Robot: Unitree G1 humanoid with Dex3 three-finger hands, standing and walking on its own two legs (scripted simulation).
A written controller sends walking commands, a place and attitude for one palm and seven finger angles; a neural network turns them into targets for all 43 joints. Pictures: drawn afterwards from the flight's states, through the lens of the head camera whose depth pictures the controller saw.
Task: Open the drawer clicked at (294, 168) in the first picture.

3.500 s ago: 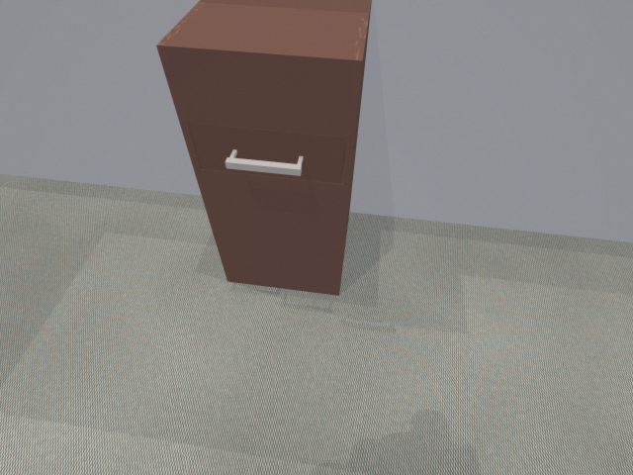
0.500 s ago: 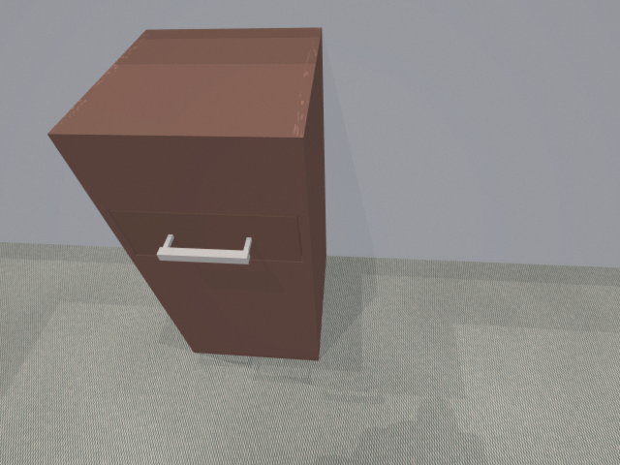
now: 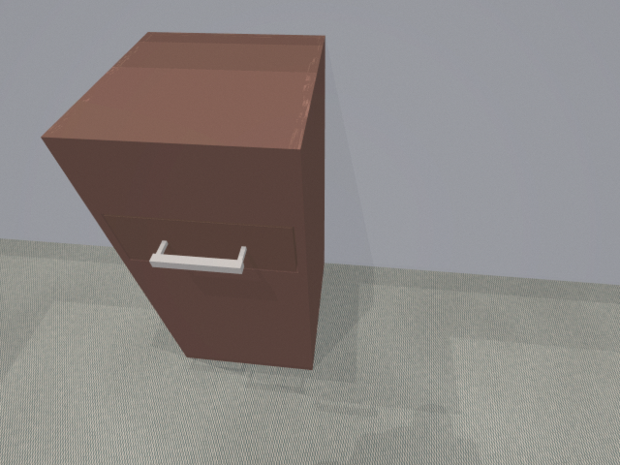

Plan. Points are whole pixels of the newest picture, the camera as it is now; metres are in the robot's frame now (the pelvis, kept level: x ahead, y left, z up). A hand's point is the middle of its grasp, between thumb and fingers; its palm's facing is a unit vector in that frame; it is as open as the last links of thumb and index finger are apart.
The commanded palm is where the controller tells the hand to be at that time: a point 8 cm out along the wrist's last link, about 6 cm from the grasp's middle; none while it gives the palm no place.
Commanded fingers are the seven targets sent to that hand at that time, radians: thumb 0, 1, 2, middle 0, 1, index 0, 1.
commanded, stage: come to a stop and stand still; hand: left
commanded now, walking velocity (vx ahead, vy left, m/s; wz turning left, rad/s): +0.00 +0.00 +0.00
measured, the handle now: (200, 256) +0.52 +0.27 -0.14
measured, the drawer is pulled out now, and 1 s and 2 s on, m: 0.00 0.00 0.00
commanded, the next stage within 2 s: look again from close up in 0.30 s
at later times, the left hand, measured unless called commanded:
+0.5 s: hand out of the picture -0.01 +0.15 -0.17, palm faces +0.06 -0.98 -0.19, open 7.4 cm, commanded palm none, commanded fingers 0.00 0.90 0.90 -0.20 -0.30 -0.20 -0.30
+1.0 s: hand out of the picture -0.02 +0.15 -0.17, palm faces +0.08 -0.98 -0.17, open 7.4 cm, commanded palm none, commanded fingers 0.00 0.90 0.90 -0.20 -0.30 -0.20 -0.30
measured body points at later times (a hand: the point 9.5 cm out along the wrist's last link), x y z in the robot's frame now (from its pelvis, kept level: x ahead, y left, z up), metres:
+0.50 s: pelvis +0.01 -0.01 +0.00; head +0.02 -0.02 +0.45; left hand -0.01 +0.21 -0.16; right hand -0.01 -0.21 -0.17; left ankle -0.03 +0.15 -0.74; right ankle -0.02 -0.08 -0.74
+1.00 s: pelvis +0.01 -0.01 +0.00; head +0.02 -0.01 +0.45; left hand -0.02 +0.20 -0.16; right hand -0.01 -0.21 -0.17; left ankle -0.03 +0.15 -0.74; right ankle -0.02 -0.08 -0.74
